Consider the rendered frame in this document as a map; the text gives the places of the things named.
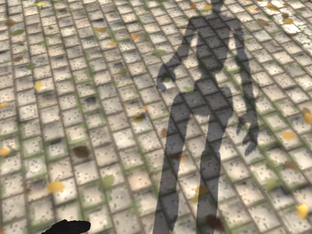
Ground robot left hand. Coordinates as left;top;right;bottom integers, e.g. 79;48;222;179
41;219;91;234

